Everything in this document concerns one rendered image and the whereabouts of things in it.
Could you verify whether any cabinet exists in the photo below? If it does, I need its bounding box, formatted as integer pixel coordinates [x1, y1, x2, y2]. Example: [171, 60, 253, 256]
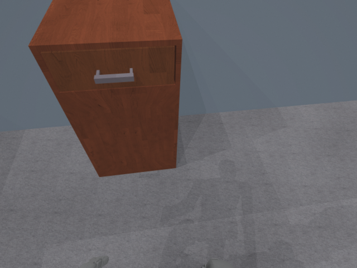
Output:
[28, 0, 182, 177]

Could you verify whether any handle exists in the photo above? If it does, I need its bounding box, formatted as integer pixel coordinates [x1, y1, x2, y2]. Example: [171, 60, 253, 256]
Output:
[94, 68, 134, 84]

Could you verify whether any drawer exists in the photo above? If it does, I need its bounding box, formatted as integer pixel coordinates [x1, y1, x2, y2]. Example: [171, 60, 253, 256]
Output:
[41, 46, 175, 92]

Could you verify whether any robot left hand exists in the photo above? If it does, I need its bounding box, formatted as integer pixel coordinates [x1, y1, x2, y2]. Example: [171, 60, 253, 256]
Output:
[80, 256, 109, 268]

